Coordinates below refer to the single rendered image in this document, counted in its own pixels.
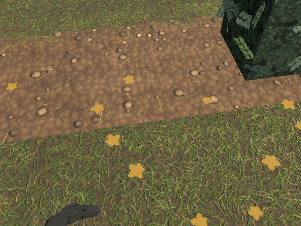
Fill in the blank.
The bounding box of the robot left hand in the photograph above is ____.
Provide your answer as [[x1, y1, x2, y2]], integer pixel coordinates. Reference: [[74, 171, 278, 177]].
[[44, 202, 101, 226]]

